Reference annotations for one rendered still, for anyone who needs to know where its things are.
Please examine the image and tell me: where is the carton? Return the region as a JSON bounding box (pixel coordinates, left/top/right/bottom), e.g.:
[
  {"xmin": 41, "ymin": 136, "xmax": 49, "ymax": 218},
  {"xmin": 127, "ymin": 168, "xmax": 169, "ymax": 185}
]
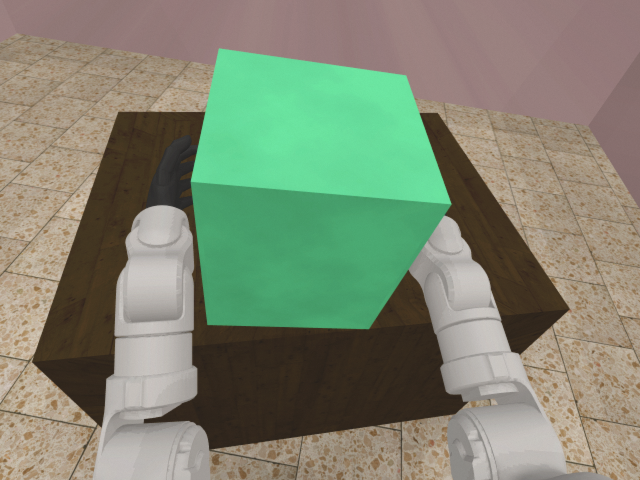
[{"xmin": 191, "ymin": 48, "xmax": 452, "ymax": 329}]

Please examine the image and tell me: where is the left robot hand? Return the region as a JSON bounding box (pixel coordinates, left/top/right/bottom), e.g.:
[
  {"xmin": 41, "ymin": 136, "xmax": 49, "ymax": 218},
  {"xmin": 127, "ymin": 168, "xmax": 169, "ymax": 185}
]
[{"xmin": 146, "ymin": 135, "xmax": 198, "ymax": 210}]

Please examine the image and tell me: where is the robot right forearm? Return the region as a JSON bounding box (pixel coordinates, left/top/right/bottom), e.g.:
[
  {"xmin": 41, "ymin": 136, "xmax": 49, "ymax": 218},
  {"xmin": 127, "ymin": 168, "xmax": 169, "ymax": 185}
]
[{"xmin": 408, "ymin": 216, "xmax": 567, "ymax": 472}]

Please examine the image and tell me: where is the robot right upper arm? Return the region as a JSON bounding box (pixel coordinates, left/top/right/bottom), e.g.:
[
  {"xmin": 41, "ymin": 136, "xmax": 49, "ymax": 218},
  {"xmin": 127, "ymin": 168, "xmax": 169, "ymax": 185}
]
[{"xmin": 447, "ymin": 402, "xmax": 613, "ymax": 480}]

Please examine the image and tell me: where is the pedestal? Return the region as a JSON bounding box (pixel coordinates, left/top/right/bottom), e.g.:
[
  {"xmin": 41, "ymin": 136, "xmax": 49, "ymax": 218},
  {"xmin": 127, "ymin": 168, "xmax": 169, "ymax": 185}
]
[{"xmin": 32, "ymin": 112, "xmax": 570, "ymax": 450}]

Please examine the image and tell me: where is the robot left upper arm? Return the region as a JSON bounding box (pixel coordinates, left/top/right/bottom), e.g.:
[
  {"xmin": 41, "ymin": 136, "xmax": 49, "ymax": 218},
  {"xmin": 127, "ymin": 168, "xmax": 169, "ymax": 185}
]
[{"xmin": 95, "ymin": 421, "xmax": 210, "ymax": 480}]

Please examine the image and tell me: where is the robot left forearm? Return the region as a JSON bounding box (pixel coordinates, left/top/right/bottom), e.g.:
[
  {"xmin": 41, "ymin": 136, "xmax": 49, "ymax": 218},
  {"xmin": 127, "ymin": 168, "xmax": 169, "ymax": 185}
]
[{"xmin": 92, "ymin": 205, "xmax": 197, "ymax": 480}]

